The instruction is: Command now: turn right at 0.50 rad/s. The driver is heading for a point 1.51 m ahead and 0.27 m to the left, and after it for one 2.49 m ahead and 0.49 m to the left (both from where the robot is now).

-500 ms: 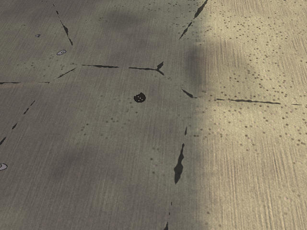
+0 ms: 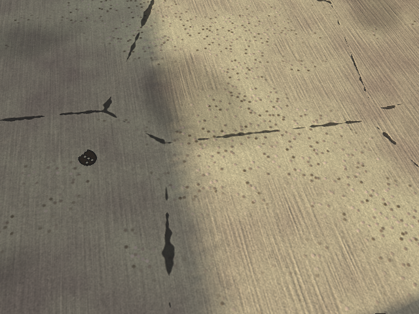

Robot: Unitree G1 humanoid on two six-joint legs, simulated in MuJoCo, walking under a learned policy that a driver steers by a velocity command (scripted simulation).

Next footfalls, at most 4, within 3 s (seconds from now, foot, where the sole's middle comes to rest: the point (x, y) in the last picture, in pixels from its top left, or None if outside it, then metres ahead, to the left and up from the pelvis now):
0.20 right None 0.11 -0.15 -0.78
0.48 left None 0.06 0.11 -0.78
1.20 left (190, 300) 0.47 0.06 -0.78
1.76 right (263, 217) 0.77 -0.18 -0.78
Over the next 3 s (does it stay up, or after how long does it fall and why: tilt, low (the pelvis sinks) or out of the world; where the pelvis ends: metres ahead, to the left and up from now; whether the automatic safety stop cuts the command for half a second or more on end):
stays up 1.28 0.04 0.00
